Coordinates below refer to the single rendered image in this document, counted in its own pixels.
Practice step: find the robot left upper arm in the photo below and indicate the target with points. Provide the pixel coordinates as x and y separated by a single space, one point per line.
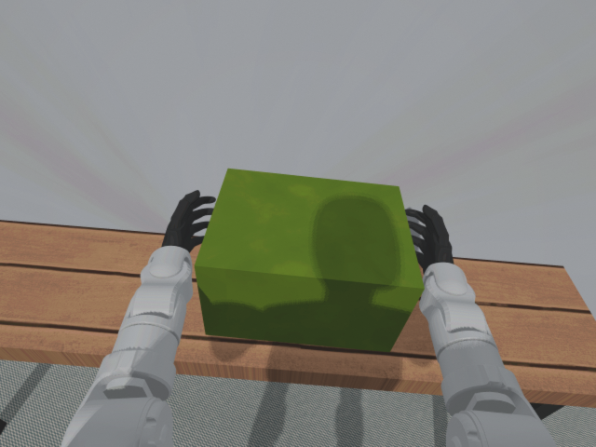
132 422

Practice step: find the robot left forearm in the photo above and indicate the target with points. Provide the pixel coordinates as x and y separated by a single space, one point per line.
141 363

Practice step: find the table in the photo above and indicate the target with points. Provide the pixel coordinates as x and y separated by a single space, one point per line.
64 292

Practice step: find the robot left hand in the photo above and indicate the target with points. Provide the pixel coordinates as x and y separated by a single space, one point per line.
181 227

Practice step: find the carton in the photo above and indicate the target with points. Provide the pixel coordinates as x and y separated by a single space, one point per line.
307 260

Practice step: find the robot right hand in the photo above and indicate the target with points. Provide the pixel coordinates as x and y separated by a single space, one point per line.
435 247

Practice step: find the robot right upper arm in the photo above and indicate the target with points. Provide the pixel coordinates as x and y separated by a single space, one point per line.
471 428

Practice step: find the robot right forearm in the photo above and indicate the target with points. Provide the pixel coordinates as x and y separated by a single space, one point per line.
474 375

